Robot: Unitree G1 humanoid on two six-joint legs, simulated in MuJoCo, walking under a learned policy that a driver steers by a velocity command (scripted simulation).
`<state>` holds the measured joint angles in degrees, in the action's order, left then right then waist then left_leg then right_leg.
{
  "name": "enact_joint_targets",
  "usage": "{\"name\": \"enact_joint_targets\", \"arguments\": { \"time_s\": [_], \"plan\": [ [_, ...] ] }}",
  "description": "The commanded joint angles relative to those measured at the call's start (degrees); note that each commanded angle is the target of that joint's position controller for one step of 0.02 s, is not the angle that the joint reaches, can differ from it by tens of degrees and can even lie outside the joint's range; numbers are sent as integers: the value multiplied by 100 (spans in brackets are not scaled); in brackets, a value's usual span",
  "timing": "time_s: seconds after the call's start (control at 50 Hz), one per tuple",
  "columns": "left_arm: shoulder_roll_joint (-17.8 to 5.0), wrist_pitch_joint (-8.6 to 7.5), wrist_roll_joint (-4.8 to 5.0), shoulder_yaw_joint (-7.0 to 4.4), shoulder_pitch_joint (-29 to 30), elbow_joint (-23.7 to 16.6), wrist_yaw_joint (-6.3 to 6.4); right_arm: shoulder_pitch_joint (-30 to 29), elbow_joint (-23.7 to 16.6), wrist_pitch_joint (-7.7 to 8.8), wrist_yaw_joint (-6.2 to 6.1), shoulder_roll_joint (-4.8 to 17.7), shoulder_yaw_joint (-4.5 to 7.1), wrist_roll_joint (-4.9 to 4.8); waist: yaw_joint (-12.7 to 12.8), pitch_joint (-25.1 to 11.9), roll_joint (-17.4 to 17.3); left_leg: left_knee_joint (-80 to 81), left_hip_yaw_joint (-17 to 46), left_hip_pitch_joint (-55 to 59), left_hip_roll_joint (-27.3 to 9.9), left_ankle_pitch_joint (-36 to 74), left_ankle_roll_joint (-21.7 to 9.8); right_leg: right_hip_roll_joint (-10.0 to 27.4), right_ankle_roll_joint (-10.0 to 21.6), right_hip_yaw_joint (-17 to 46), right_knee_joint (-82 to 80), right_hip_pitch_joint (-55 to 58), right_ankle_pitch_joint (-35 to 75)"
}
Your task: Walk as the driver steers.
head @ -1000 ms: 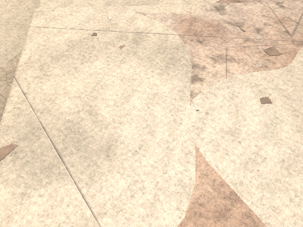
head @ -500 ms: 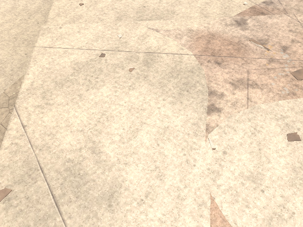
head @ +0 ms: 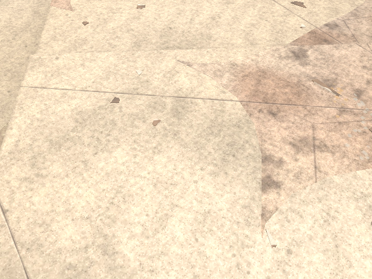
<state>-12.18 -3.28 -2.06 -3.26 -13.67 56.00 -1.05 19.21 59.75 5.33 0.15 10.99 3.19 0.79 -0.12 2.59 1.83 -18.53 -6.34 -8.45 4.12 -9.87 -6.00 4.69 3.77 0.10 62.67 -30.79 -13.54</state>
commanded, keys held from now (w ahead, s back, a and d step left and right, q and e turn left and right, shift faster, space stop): w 0.02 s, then w+e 0.38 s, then e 0.22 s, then q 0.38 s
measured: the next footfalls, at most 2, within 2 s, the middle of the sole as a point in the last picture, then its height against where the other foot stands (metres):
right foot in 0.34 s outside the picture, level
left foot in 0.84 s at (196, 260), level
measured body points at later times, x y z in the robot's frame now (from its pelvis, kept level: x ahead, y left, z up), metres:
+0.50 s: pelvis +0.27 -0.06 -0.01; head +0.31 -0.08 +0.44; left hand +0.38 +0.19 -0.14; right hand +0.30 -0.32 -0.15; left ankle +0.26 +0.09 -0.65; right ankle +0.30 -0.10 -0.74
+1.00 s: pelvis +0.42 -0.06 -0.01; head +0.46 -0.05 +0.44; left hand +0.58 +0.16 -0.15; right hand +0.44 -0.34 -0.13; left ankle +0.52 -0.02 -0.74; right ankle +0.33 -0.15 -0.67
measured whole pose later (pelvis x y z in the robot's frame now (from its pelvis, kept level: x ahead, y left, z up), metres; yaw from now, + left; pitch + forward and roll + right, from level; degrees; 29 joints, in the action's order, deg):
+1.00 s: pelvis +0.42 -0.06 -0.01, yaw -14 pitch +0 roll -1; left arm -13.7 0.6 -1.7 -2.5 -9.8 50.1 1.5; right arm 13.1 49.7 0.3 -0.2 13.5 2.2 0.4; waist -0.5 4.6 1.0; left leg -25.5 0.7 -19.7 4.0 -5.5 -4.9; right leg -4.8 0.9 1.3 61.8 -21.9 -27.7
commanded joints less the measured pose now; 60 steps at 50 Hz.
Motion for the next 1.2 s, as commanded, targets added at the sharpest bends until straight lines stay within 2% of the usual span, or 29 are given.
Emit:
{"name": "enact_joint_targets", "arguments": {
  "time_s": [0.02,0.12,0.22,0.28,0.3,0.32,0.34,0.36,0.38,0.4,0.42,0.44,0.48,0.54,0.58,0.66,0.72,0.78,0.82,0.84,0.86,0.88,0.9,0.92,0.94,0.96,1.02,1.12,1.2],
  "plan": [
    [-128,97,-15,-15,-102,-242,-55,299,-146,118,-13,531,42,-14,158,203,-480,1189,1173,-34,-1489,1261,-585,201,-151,-102,-388,-550,583],
    [-42,80,108,79,937,-583,-93,731,-64,145,-43,504,-7,18,-107,356,-529,1279,502,369,-1404,1833,-339,4,-115,-264,-1858,-595,1451],
    [-82,37,77,103,1526,-844,-104,1090,90,132,-156,525,-17,65,-238,468,-516,984,74,1335,-1707,2680,-272,-212,195,-524,-2675,-587,1235],
    [-200,4,43,24,1133,-796,-67,915,69,91,-239,732,28,81,35,143,-655,-68,-229,1723,-1809,5001,-187,-643,521,-862,-2880,139,447],
    [-294,-14,38,-37,654,-664,-44,854,50,49,-251,818,53,95,235,-143,-697,-841,-315,1759,-1810,5586,-167,-860,659,-961,-2962,633,193],
    [-408,-49,12,-118,-96,-426,-27,786,3,-2,-246,895,74,73,544,-541,-660,-1918,-432,1504,-1746,5419,-93,-1019,811,-958,-3325,1521,314],
    [-768,-71,-87,-265,-962,-211,12,649,-164,-5,-223,897,67,33,942,-1009,-445,-3411,-489,386,-1633,4140,36,-500,1122,-127,-3511,2913,166],
    [-1420,-46,-124,-443,-1274,-284,72,897,-518,33,-97,391,-20,-106,717,-1659,806,-5793,-540,-1949,-659,-124,334,1279,2017,2730,-3731,4724,236],
    [-1396,58,75,-434,-1202,-258,40,453,-677,87,-44,712,63,-42,698,-1895,488,-6589,596,-2965,-127,-1897,344,1595,2272,4319,-4566,4928,227],
    [-1263,90,146,-395,-713,-292,55,-129,-896,151,-7,739,66,-20,519,-937,152,-6383,866,-3515,-591,-1310,291,1389,2004,3309,-4691,4213,137],
    [-943,75,161,-317,-340,-369,56,-261,-935,202,-16,741,59,-44,320,-407,-231,-5897,807,-3267,-784,-871,330,1215,1739,2660,-4810,3357,1170],
    [-772,40,169,-263,-105,-422,74,-208,-898,152,-55,685,71,-5,69,-116,-467,-5506,789,-2853,-902,-815,423,936,1517,2073,-4802,2684,2482],
    [-635,-47,218,-191,-43,-435,102,41,-909,-102,-85,536,60,149,-216,-171,-348,-4981,767,-2173,-946,-924,634,517,1287,1281,-4665,2024,4055],
    [-936,-87,191,-243,-299,-436,103,-127,-1096,-311,-83,470,48,145,-242,-357,-87,-4398,591,-2210,-787,-584,814,184,1146,923,-4465,1953,5245],
    [-974,-19,192,-245,-486,-473,120,-501,-1284,-364,-84,533,44,128,-114,-442,83,-4009,537,-2392,-731,-257,872,66,956,920,-4347,2079,5388],
    [-886,100,191,-199,-766,-529,191,-1084,-1533,-407,-75,587,-15,70,153,-537,265,-3140,535,-2613,-701,378,816,49,589,974,-4223,2623,5138],
    [-698,105,115,-110,-903,-464,257,-1291,-1542,-370,-65,547,-88,50,319,-478,274,-2430,471,-2390,-664,633,643,153,477,885,-4216,2976,5088],
    [-677,84,35,-44,-757,-412,300,-1069,-1384,-306,-79,618,-103,31,231,-379,286,-1811,456,-1668,-517,241,390,328,467,842,-4016,2992,5170],
    [-853,62,77,-70,-514,-422,343,-481,-1161,-244,-122,760,-47,40,-90,-366,178,-1063,467,-975,-345,221,161,350,417,797,-3387,3021,5416],
    [-975,54,144,-97,-397,-460,362,-110,-1063,-172,-133,877,-6,63,-331,-481,-47,-465,661,-367,-465,1310,29,156,295,645,-2713,2880,4925],
    [-989,21,152,-89,-380,-673,378,273,-1052,-117,-149,1276,80,79,-382,-958,-618,-682,1804,544,-1373,4097,-308,-312,138,384,-1508,2248,2981],
    [-583,114,224,-52,-1089,-617,343,41,-1130,-196,-110,1507,125,-32,49,-1451,-1681,-724,3249,1229,-2688,6380,-1524,-1288,-190,-62,7,1181,-1800],
    [-739,235,40,-40,-1024,-529,328,-84,-1181,-267,-27,1169,49,-166,105,-1474,-999,-363,3631,841,-2628,5289,-1652,-1082,-169,303,373,928,-2308],
    [-775,302,-7,-69,-621,-565,318,-324,-1242,-327,-4,1143,81,-127,68,-822,-637,-200,3254,336,-2297,4075,-1501,-977,-223,368,684,615,-2057],
    [-769,348,-8,-75,-382,-622,298,-579,-1308,-410,-15,1052,70,-62,126,-529,-397,1,2930,-70,-1950,2980,-1245,-817,-260,387,559,475,-1731],
    [-780,404,19,-83,-199,-703,273,-645,-1333,-467,-46,1008,72,-44,145,-351,-475,170,2697,-348,-1688,2249,-1034,-706,-310,367,330,439,-1498],
    [-631,513,52,-37,-206,-765,254,-598,-1353,-550,-59,1056,134,-9,159,-579,-750,331,2455,-518,-1217,1100,-749,-759,-468,208,-205,657,-1161],
    [-631,572,109,-6,201,-959,339,-445,-1403,-661,-49,1255,271,34,-72,-590,-960,614,2958,-542,-1160,-784,-667,-768,-552,221,-1160,615,-1179],
    [-651,506,166,15,203,-1051,363,-560,-1491,-744,-17,1315,348,53,-112,-604,-1011,684,3268,-717,-1103,-1126,-523,-861,-453,231,-1803,1005,-1134]
  ]
}}
Keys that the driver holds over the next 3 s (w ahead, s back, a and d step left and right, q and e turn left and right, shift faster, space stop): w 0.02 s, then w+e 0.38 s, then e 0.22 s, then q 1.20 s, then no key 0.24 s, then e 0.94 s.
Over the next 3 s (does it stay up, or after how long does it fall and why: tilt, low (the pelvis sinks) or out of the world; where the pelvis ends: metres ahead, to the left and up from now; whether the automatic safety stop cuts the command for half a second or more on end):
stays up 0.37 -0.06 -0.02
